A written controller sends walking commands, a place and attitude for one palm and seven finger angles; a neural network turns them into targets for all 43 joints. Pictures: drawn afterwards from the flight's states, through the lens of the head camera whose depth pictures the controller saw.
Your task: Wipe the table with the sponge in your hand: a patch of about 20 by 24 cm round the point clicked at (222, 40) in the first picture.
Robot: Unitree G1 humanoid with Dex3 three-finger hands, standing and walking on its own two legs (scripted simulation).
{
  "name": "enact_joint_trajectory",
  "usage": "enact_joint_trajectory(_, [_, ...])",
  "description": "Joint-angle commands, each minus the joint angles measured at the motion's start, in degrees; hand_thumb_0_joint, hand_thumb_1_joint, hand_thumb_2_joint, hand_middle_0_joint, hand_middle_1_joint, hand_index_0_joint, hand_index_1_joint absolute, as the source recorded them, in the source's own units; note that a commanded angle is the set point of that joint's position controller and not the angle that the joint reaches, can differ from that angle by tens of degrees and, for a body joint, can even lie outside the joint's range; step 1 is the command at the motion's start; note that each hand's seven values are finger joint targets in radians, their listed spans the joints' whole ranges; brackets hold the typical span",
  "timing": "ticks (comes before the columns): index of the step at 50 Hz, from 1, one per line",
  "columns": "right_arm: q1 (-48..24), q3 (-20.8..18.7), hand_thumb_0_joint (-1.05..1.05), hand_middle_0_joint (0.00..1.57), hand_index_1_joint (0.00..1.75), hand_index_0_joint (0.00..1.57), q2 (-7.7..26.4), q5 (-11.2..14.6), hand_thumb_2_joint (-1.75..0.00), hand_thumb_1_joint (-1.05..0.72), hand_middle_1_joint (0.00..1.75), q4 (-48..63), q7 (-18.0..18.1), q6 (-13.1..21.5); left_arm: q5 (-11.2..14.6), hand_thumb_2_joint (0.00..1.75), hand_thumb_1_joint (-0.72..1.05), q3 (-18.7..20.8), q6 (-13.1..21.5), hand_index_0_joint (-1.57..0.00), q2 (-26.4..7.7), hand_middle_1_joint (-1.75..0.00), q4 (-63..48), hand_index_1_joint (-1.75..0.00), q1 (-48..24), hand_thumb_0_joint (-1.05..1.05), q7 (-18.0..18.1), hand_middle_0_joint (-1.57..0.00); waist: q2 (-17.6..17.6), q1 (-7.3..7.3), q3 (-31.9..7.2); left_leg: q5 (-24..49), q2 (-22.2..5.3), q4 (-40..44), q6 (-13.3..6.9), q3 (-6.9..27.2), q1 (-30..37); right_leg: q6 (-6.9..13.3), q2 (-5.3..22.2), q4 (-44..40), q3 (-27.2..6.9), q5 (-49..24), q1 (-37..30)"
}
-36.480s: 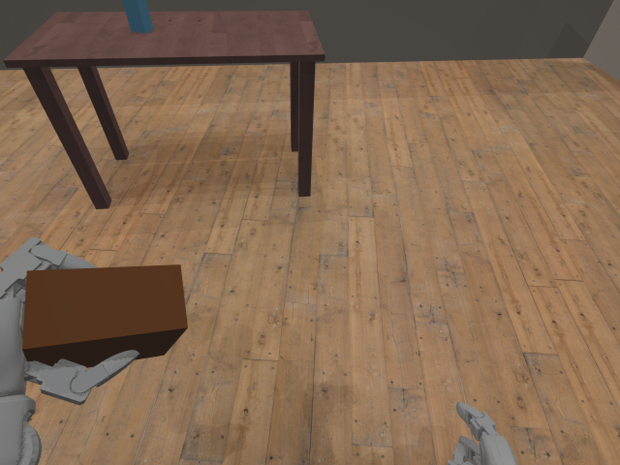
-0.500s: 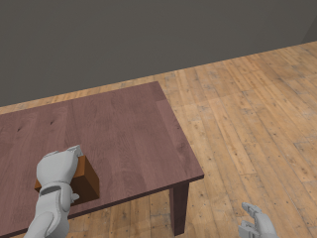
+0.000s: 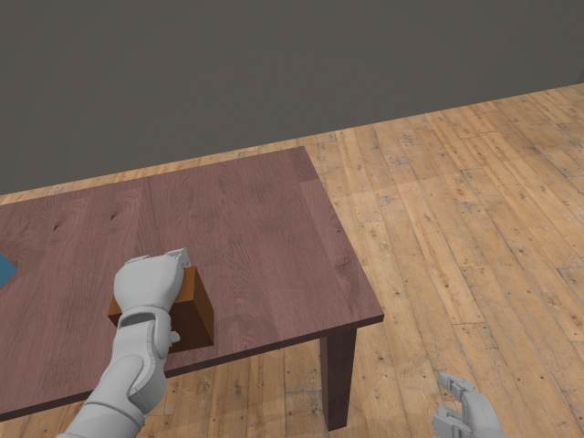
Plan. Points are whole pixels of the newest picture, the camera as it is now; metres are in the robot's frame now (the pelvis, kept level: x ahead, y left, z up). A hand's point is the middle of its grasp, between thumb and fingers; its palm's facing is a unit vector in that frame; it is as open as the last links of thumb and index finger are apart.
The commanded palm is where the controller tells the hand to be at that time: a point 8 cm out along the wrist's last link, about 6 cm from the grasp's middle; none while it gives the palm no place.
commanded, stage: slide across to the third lane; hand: left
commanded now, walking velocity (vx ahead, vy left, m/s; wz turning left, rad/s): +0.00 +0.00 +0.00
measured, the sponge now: (171, 321) +0.28 +0.24 -0.01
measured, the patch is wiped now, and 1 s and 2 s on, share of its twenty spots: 0.60 0.70 0.90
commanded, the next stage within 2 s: wipe forward along the third lane in 0.30 s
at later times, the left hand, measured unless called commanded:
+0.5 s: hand (173, 301) +0.29 +0.23 +0.03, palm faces -0.02 -0.06 -1.00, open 10.5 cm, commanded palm +0.27 +0.21 +0.07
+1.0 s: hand (182, 278) +0.33 +0.23 +0.03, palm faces -0.08 -0.01 -1.00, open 10.4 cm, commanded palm +0.32 +0.22 +0.06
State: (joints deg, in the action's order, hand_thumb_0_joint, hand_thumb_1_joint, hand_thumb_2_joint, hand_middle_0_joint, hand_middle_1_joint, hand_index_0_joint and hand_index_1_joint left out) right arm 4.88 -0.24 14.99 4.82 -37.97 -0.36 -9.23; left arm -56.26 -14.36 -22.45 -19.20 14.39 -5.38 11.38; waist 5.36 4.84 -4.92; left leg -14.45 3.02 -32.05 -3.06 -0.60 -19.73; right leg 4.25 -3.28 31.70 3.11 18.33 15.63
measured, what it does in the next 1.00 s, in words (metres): stands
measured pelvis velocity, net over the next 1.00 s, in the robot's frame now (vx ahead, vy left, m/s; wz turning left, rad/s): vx -0.02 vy -0.03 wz -0.01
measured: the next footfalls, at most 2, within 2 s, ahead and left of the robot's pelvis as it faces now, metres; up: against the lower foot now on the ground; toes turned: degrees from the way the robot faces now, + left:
none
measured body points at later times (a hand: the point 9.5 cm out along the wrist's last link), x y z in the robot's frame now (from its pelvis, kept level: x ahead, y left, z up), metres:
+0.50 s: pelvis +0.00 -0.01 +0.00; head -0.02 -0.04 +0.45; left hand +0.29 +0.23 +0.09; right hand +0.20 -0.24 -0.10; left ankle +0.02 +0.09 -0.73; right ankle -0.02 -0.07 -0.73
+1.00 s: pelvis -0.02 -0.03 -0.01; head -0.02 -0.06 +0.44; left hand +0.33 +0.22 +0.09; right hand +0.14 -0.27 -0.13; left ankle +0.02 +0.09 -0.73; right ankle -0.02 -0.07 -0.73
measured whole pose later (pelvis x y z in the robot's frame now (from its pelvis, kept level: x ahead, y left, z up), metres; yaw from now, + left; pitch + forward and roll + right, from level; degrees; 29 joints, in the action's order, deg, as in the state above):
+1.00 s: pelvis -0.02 -0.03 -0.01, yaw -1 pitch +5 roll +1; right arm 8.4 0.2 15.5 5.4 -39.3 2.2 -10.8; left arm -55.9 -10.4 -16.8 -21.7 36.6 -22.6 10.4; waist 3.8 2.2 -6.6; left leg -14.4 1.0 -36.2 -1.4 -0.2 -27.3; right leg 6.6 -5.2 36.1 3.7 18.2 23.6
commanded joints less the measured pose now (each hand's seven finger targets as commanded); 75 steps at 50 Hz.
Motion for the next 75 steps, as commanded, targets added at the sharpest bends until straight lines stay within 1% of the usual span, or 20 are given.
enact_joint_trajectory(1, [-10.83,-1.97,0.00,0.20,0.30,0.20,6.45,0.08,-0.90,-0.90,0.30,9.54,0.00,1.98,2.27,1.30,0.10,-0.68,1.89,-1.20,-0.32,-1.60,-4.68,-1.60,-10.72,0.00,-0.64,-1.20,-9.34,-2.63,-6.09,5.13,-1.24,4.02,-0.58,4.44,5.23,-0.08,0.50,-5.84,-6.61,-9.81,1.19])
enact_joint_trajectory(2, [-10.64,-1.83,0.00,0.20,0.30,0.20,6.01,0.28,-0.90,-0.90,0.30,9.73,-0.01,1.80,2.44,1.30,0.10,-2.34,1.53,-1.20,1.72,-1.60,-4.66,-1.60,-11.14,0.00,-0.61,-1.20,-10.07,-3.01,-6.56,5.34,-1.07,3.75,-0.71,4.01,5.09,-0.30,0.67,-5.53,-6.09,-10.20,0.52])
enact_joint_trajectory(19, [-11.88,-1.67,0.00,0.20,0.30,0.20,6.14,0.60,-0.90,-0.90,0.30,10.59,0.08,0.56,3.47,1.30,0.10,-0.17,-1.00,-1.20,-0.57,-1.60,-5.43,-1.60,-6.44,0.00,-0.26,-1.20,-9.02,-2.34,-4.92,5.66,-0.68,4.60,-0.90,2.94,4.07,-0.39,0.92,-7.13,-7.86,-11.73,-1.96])
enact_joint_trajectory(21, [-11.91,-1.67,0.00,0.20,0.30,0.20,6.76,0.50,-0.90,-0.90,0.30,9.77,0.28,0.29,2.70,1.30,0.10,1.95,-1.23,-1.20,-3.18,-1.60,-4.16,-1.60,-8.87,0.00,-0.17,-1.20,-7.94,-2.37,-4.42,4.88,-0.88,5.11,-0.65,3.15,4.23,-0.01,0.59,-7.30,-8.34,-9.86,-0.89])
enact_joint_trajectory(23, [-11.20,-1.54,0.00,0.20,0.30,0.20,6.23,0.64,-0.90,-0.90,0.30,9.72,0.35,0.53,2.50,1.30,0.10,-1.35,-0.89,-1.20,0.19,-1.60,-3.47,-1.60,-11.34,0.00,-0.45,-1.20,-8.45,-3.35,-4.23,5.12,-0.86,4.61,-0.79,3.16,4.69,-0.16,0.59,-6.88,-7.12,-10.20,0.20])
enact_joint_trajectory(29, [-9.36,-1.84,0.00,0.20,0.30,0.20,6.63,0.37,-0.90,-0.90,0.30,8.59,1.14,1.08,1.42,1.30,0.10,0.05,0.76,-1.20,-1.00,-1.60,2.13,-1.60,-15.21,0.00,-0.38,-1.20,-11.37,-3.66,-4.99,4.24,-0.54,3.53,-0.83,2.74,3.10,-0.38,0.69,-6.44,-7.61,-10.80,1.07])
enact_joint_trajectory(31, [-8.93,-1.89,0.00,0.20,0.30,0.20,7.16,0.13,-0.90,-0.90,0.30,7.73,1.57,1.03,0.80,1.30,0.10,3.15,1.35,-1.20,-4.35,-1.60,4.26,-1.60,-17.02,0.00,-0.13,-1.20,-11.43,-3.36,-5.08,3.47,-0.46,3.31,-0.74,2.65,2.27,-0.25,0.64,-6.56,-8.59,-10.29,1.48])
enact_joint_trajectory(33, [-8.27,-1.70,0.00,0.20,0.30,0.20,6.57,0.38,-0.90,-0.90,0.30,7.78,1.77,1.31,0.64,1.30,0.10,-0.66,2.03,-1.20,-0.59,-1.60,5.66,-1.60,-20.81,0.00,-0.44,-1.20,-11.71,-4.60,-4.24,2.20,-0.30,2.62,-0.88,2.40,1.54,-0.66,0.98,-6.39,-7.73,-9.04,3.21])
enact_joint_trajectory(36, [-6.97,-1.89,0.00,0.20,0.30,0.20,7.42,0.15,-0.90,-0.90,0.30,6.66,2.30,1.27,-0.21,1.30,0.10,4.46,2.68,-1.20,-6.29,-1.60,10.71,-1.60,-22.30,0.00,-0.19,-1.20,-12.02,-3.94,-4.94,0.99,-0.22,1.91,-0.66,2.34,-0.43,-0.42,0.87,-6.20,-8.95,-7.59,3.70])
enact_joint_trajectory(38, [-6.28,-1.63,0.00,0.20,0.30,0.20,6.97,0.41,-0.90,-0.90,0.30,6.78,2.46,1.30,-0.15,1.30,0.10,1.26,3.24,-1.20,-3.12,-1.60,12.46,-1.60,-25.58,0.00,-0.49,-1.20,-12.36,-5.10,-4.87,0.54,-0.03,0.97,-0.71,2.01,-1.48,-0.81,1.26,-5.64,-8.22,-7.71,4.64])
enact_joint_trajectory(41, [-5.24,-1.72,0.00,0.20,0.30,0.20,7.68,0.19,-0.90,-0.90,0.30,6.19,2.83,1.02,-0.53,1.30,0.10,5.16,3.78,-1.20,-7.65,-1.60,17.21,-1.60,-25.94,0.00,-0.26,-1.20,-11.85,-4.48,-5.59,-0.56,0.00,0.17,-0.54,1.96,-3.76,-0.68,1.26,-5.60,-9.53,-6.40,4.95])
enact_joint_trajectory(45, [-3.78,-1.85,0.00,0.20,0.30,0.20,7.40,0.37,-0.90,-0.90,0.30,6.76,2.90,0.99,-0.49,1.30,0.10,3.49,5.36,-1.20,-6.39,-1.60,19.49,-1.60,-29.49,0.00,-0.27,-1.20,-11.65,-5.62,-6.23,-0.80,0.09,-1.40,-0.76,1.45,-5.57,-1.23,1.87,-5.10,-9.48,-7.13,5.45])
enact_joint_trajectory(46, [-3.54,-2.03,0.00,0.20,0.30,0.20,7.79,0.25,-0.90,-0.90,0.30,6.78,2.92,0.84,-0.28,1.30,0.10,7.05,5.53,-1.20,-9.82,-1.60,20.48,-1.60,-27.79,0.00,-0.06,-1.20,-11.64,-4.46,-6.99,-1.09,0.04,-1.18,-0.68,1.79,-6.62,-0.92,1.72,-5.48,-10.87,-6.72,4.37])
enact_joint_trajectory(48, [-2.47,-2.04,0.00,0.20,0.30,0.20,7.52,0.46,-0.90,-0.90,0.30,7.12,2.87,0.84,0.02,1.30,0.10,4.73,6.49,-1.20,-7.63,-1.60,20.87,-1.60,-29.51,0.00,0.04,-1.20,-11.65,-5.46,-7.03,-1.36,0.05,-1.87,-0.80,1.24,-7.46,-1.41,2.22,-5.24,-10.42,-6.94,4.33])
enact_joint_trajectory(51, [-1.94,-2.20,0.00,0.20,0.30,0.20,8.25,0.40,-0.90,-0.90,0.30,6.69,3.08,0.67,-0.04,1.30,0.10,9.22,7.56,-1.20,-13.17,-1.60,23.76,-1.60,-30.42,0.00,0.62,-1.20,-11.56,-5.03,-6.31,-2.74,-0.09,-2.25,-0.73,1.65,-10.20,-1.18,2.19,-5.98,-12.51,-3.98,4.66])
enact_joint_trajectory(53, [-0.66,-2.32,0.00,0.20,0.30,0.20,8.00,0.56,-0.90,-0.90,0.30,6.33,3.09,1.00,-0.07,1.30,0.10,6.98,8.68,-1.20,-11.51,-1.60,25.04,-1.60,-33.71,0.00,0.96,-1.20,-11.65,-6.51,-5.39,-3.76,-0.25,-3.13,-0.90,1.06,-10.57,-1.72,2.73,-6.19,-12.36,-1.78,6.10])
enact_joint_trajectory(56, [0.48,-2.60,0.00,0.20,0.30,0.20,8.70,0.53,-0.90,-0.90,0.30,5.83,3.12,1.11,-0.32,1.30,0.10,10.81,10.11,-1.20,-16.61,-1.60,27.46,-1.60,-35.21,0.00,1.37,-1.20,-10.44,-5.83,-7.16,-3.69,-0.32,-3.77,-0.69,1.77,-13.19,-1.21,2.84,-5.79,-14.21,-1.03,4.89])
enact_joint_trajectory(58, [1.63,-2.68,0.00,0.20,0.30,0.20,8.50,0.68,-0.90,-0.90,0.30,5.67,2.90,1.38,-0.27,1.30,0.10,7.99,11.03,-1.20,-13.95,-1.60,28.68,-1.60,-37.02,0.00,1.56,-1.20,-10.81,-6.98,-6.86,-4.56,-0.21,-4.49,-0.85,1.58,-13.93,-1.60,3.23,-5.76,-13.92,-0.15,5.64])
enact_joint_trajectory(63, [3.33,-2.71,0.00,0.20,0.30,0.20,9.19,0.97,-0.90,-0.90,0.30,4.82,2.72,1.74,0.25,1.30,0.10,11.53,12.28,-1.20,-19.85,-1.60,33.34,-1.60,-39.70,0.00,2.09,-1.20,-10.86,-7.39,-7.52,-5.69,-0.37,-6.23,-0.70,2.22,-18.33,-1.86,4.02,-5.97,-17.16,0.67,4.10])
enact_joint_trajectory(75, [7.08,-2.28,0.00,0.20,0.30,0.20,10.23,1.14,-0.90,-0.90,0.30,3.94,1.79,2.93,-0.16,1.30,0.10,15.49,14.15,-1.20,-27.44,-1.60,39.06,-1.60,-43.36,0.00,1.89,-1.20,-10.27,-8.59,-11.37,-6.02,-0.51,-9.06,-0.67,3.59,-24.96,-3.86,4.98,-3.72,-20.35,-8.16,0.79])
